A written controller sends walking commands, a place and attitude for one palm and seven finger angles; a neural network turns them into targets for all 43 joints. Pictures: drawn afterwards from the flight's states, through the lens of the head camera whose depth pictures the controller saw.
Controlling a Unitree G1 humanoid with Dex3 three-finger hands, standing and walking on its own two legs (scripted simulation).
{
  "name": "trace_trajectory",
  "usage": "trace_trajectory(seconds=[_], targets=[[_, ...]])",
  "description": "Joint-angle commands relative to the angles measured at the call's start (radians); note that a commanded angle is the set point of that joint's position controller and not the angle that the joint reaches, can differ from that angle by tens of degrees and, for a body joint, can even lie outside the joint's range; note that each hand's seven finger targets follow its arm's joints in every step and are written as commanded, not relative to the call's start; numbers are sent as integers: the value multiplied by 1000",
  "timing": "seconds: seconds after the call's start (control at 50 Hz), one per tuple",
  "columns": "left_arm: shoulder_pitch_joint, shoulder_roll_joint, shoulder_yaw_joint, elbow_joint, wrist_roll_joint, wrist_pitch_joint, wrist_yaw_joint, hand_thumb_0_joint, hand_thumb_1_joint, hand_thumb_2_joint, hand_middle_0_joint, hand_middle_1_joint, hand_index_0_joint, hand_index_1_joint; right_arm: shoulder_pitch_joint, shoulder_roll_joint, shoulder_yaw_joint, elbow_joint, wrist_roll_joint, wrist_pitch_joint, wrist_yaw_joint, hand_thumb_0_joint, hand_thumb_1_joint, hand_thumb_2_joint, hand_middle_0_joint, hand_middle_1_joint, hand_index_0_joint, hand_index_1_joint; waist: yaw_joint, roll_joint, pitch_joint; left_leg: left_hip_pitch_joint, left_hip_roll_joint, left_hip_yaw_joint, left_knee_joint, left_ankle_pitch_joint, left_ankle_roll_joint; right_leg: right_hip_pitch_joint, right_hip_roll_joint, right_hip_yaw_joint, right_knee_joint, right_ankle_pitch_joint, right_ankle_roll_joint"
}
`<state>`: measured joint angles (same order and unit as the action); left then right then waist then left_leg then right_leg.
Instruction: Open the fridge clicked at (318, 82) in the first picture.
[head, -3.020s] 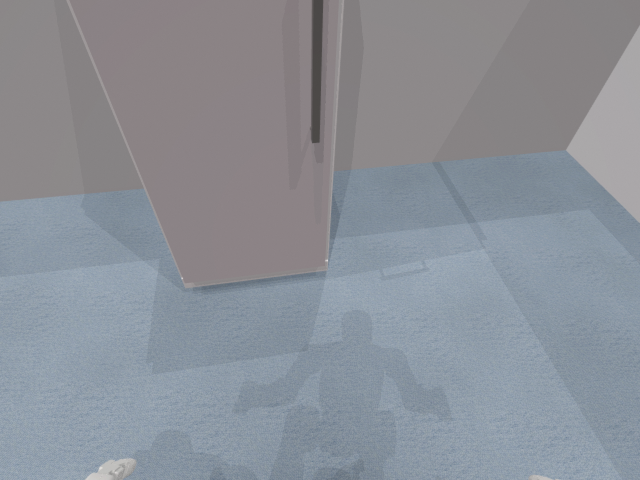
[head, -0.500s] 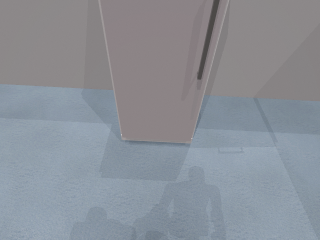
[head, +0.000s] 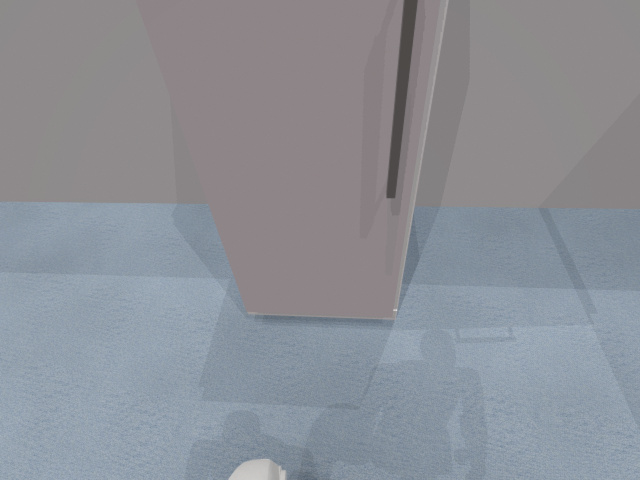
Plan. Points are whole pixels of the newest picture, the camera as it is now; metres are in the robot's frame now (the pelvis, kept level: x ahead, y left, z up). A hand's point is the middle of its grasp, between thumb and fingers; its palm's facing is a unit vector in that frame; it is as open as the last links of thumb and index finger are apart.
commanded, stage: take the last steps up to it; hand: right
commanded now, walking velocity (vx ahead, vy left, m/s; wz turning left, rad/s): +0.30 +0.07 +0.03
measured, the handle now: (399, 93) +0.74 -0.11 +0.13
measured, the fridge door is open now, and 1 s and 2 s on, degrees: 0 0 0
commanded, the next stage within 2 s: come to a stop and stand still in 0.44 s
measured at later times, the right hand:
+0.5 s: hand (406, 410) +0.28 -0.11 -0.17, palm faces +0.08 +0.98 -0.20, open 7.1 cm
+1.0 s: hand (421, 453) +0.22 -0.13 -0.19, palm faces +0.06 +0.98 -0.20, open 7.4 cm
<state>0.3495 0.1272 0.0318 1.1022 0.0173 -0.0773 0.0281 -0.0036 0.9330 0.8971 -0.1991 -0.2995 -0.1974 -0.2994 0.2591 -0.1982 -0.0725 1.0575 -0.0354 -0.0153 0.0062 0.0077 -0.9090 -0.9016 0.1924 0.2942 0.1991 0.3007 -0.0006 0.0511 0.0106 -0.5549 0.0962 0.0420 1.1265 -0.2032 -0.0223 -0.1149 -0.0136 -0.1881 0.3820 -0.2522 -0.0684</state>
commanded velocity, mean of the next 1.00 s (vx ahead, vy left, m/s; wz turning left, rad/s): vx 0.04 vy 0.03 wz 0.00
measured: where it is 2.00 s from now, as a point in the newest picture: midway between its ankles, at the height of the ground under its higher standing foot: outside the picture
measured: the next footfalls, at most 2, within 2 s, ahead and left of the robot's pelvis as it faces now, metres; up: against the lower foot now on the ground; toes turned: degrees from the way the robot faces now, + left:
left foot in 0.34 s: +0.28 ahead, +0.15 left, +0.00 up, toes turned +8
right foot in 0.74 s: +0.34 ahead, -0.06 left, +0.00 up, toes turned -6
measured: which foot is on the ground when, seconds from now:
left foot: up 0.00-0.32, down 0.34-0.82, up 0.84-1.00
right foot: down 0.00-0.34, up 0.36-0.72, down 0.74-1.00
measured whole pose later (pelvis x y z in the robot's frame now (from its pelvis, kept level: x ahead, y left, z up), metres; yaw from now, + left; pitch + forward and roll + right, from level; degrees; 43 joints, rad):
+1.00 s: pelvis +0.22 +0.05 -0.01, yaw +2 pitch -1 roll +0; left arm 0.07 0.12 0.03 1.00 0.02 0.02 0.03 -0.01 0.91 0.90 -0.20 -0.30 -0.20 -0.30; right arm 0.28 -0.15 -0.04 1.05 -0.02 0.03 -0.03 0.01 -0.91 -0.90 0.20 0.29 0.20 0.30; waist -0.04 0.00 0.09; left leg -0.32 0.04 0.04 0.82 -0.50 -0.02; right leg -0.34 -0.06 -0.13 0.50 -0.14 -0.03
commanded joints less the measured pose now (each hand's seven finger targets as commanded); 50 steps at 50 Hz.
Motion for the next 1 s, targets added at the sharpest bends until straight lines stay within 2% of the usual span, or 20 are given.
trace_trajectory(seconds=[0.0,0.2,0.24,0.28,0.3,0.32,0.34,0.36,0.4,0.44,0.48,0.52,0.6,0.66,0.7,0.72,0.76,0.8,0.88,0.98], targets=[[117,96,19,3,-4,-20,10,0,900,900,-200,-300,-200,-300,24,10,1,-35,1,12,11,0,-900,-900,200,300,200,300,-4,-143,113,-139,31,-15,-49,80,-12,23,-264,190,-218,294,-49],[242,98,22,65,16,-4,12,0,900,900,-200,-300,-200,-300,-234,28,13,-118,10,-8,16,0,-900,-900,200,300,200,300,71,-150,174,-43,-9,64,-443,5,41,103,-283,158,-150,444,-84],[228,112,26,67,15,1,14,0,900,900,-200,-300,-200,-300,-174,21,9,-102,10,-18,13,0,-900,-900,200,300,200,300,43,-162,119,80,-52,97,-511,-38,65,120,-278,133,-55,612,-76],[194,119,30,65,4,2,10,0,900,900,-200,-300,-200,-300,53,-21,-6,-30,5,-35,5,0,-900,-900,200,300,200,300,-59,-108,-13,392,-91,117,-620,66,84,58,-230,82,193,669,-28],[201,96,28,54,-7,1,0,0,900,900,-200,-300,-200,-300,188,-89,-25,9,-2,-50,-4,0,-900,-900,200,300,200,300,-112,-5,-120,653,50,-40,-643,104,135,-133,-174,48,438,449,12],[249,34,16,26,-16,-1,-4,0,900,900,-200,-300,-200,-300,289,-185,-48,31,6,-55,-16,0,-900,-900,200,300,200,300,-109,226,-259,874,324,-435,-722,260,250,-379,-2,22,757,-264,62],[187,67,18,10,-16,8,-1,0,900,900,-200,-300,-200,-300,282,-204,-45,33,24,-51,-20,0,-900,-900,200,300,200,300,-112,145,-242,800,349,-472,-788,279,283,-419,-10,153,917,-337,36],[167,56,29,12,-15,15,-4,0,900,900,-200,-300,-200,-300,173,-157,-34,15,27,-46,-24,0,-900,-900,200,300,200,300,-69,69,-153,656,324,-380,-835,122,265,-412,-64,168,958,-241,29],[84,29,25,1,-1,31,-10,0,900,900,-200,-300,-200,-300,49,-69,-6,-14,25,-49,-27,0,-900,-900,200,300,200,300,-23,-16,23,378,257,-260,-896,59,214,-410,-119,182,922,-122,41],[123,-5,20,14,8,51,-10,0,900,900,-200,-300,-200,-300,25,-11,14,-11,18,-60,-31,0,-900,-900,200,300,200,300,26,-18,44,286,202,-120,-918,175,183,-356,-126,171,836,-68,56],[135,-14,21,10,13,62,-13,0,900,900,-200,-300,-200,-300,49,5,13,-13,9,-70,-37,0,-900,-900,200,300,200,300,42,-11,16,275,189,-64,-904,287,191,-336,-129,152,752,-68,72],[96,-12,18,-6,11,68,-15,0,900,900,-200,-300,-200,-300,44,-6,20,-9,10,-66,-35,0,-900,-900,200,300,200,300,41,10,15,281,175,-40,-905,319,199,-330,-125,135,640,-70,87],[-3,-4,-7,-28,-4,67,-9,0,900,900,-200,-300,-200,-300,52,-21,34,2,11,-51,-38,0,-900,-900,200,300,200,300,16,28,-14,349,143,-14,-815,621,182,-244,-80,116,358,-37,108],[-48,33,-1,-47,-12,73,-3,0,900,900,-200,-300,-200,-300,58,-53,29,6,14,-30,-46,0,-900,-900,200,300,200,300,11,58,-25,364,135,-21,-732,614,160,-148,-61,119,188,46,108],[-45,82,8,-53,-10,75,1,0,900,900,-200,-300,-200,-300,70,-54,27,2,21,-11,-48,0,-900,-900,200,300,200,300,19,10,-16,293,95,-10,-673,453,104,-30,-90,143,86,326,90],[-49,119,16,-64,-6,69,5,0,900,900,-200,-300,-200,-300,95,-33,26,-3,22,-2,-52,0,-900,-900,200,300,200,300,9,-60,-24,252,50,7,-640,314,64,21,-170,200,87,568,55],[-87,169,23,-82,-5,74,12,0,900,900,-200,-300,-200,-300,134,-4,34,-10,17,13,-59,0,-900,-900,200,300,200,300,-10,-158,7,247,-11,30,-609,28,21,-12,-272,257,57,694,-21],[-130,165,25,-91,-8,76,19,0,900,900,-200,-300,-200,-300,127,-26,27,-9,23,29,-53,0,-900,-900,200,300,200,300,-10,-278,1,282,-33,30,-444,-245,2,-89,-308,325,-61,608,-84],[-189,178,38,-122,1,81,22,0,900,900,-200,-300,-200,-300,147,-16,17,-19,14,42,-47,0,-900,-900,200,300,200,300,-16,-227,-45,204,-38,-25,-259,-331,11,-65,-333,326,-50,544,-136],[-178,196,63,-131,7,88,13,0,900,900,-200,-300,-200,-300,143,18,15,-43,10,40,-40,0,-900,-900,200,300,200,300,0,-148,-118,252,-46,1,-361,-277,6,-72,-313,301,-36,357,-116]])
